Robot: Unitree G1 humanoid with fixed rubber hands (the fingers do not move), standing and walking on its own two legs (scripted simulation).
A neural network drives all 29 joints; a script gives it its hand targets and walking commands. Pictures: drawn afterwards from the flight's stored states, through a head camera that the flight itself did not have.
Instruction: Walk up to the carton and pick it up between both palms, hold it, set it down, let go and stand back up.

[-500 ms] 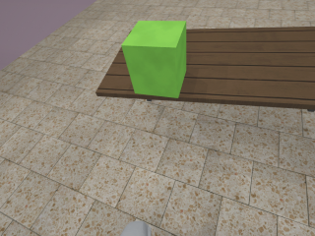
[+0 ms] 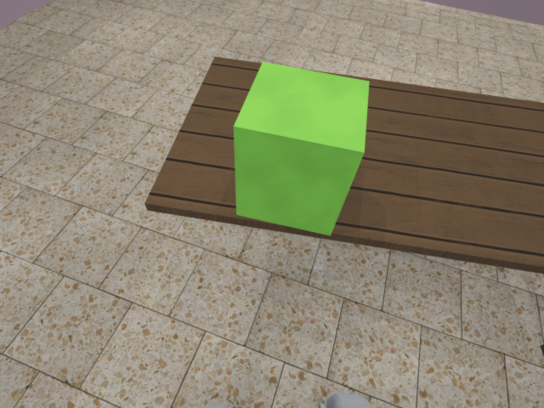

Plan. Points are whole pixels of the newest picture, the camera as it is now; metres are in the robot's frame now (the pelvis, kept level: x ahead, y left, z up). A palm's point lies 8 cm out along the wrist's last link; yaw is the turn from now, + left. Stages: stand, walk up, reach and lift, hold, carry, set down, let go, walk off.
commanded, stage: walk up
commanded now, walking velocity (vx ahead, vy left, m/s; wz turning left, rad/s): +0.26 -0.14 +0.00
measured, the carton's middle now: (298, 152) +0.57 -0.02 -0.01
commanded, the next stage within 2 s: none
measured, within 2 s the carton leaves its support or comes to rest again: neither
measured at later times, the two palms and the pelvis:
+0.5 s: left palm (202, 366) +0.19 +0.13 -0.12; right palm out of the picture +0.08 -0.29 -0.16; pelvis +0.10 -0.08 +0.00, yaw +0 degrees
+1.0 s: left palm out of the picture +0.08 +0.14 -0.14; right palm out of the picture +0.10 -0.28 -0.14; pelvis +0.10 -0.07 +0.01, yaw +0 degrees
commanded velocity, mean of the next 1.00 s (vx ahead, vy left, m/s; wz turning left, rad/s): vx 0.08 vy -0.03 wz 0.01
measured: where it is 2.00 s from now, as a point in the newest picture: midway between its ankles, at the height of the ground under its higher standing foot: outside the picture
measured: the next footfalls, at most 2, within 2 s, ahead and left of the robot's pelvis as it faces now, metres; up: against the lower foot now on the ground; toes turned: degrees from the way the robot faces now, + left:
right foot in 0.34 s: +0.18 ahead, -0.18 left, +0.00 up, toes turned -9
left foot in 0.70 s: +0.12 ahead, +0.03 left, +0.00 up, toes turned +4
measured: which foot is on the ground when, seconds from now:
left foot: down 0.00-0.34, up 0.36-0.68, down 0.70-1.00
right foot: up 0.00-0.32, down 0.34-1.00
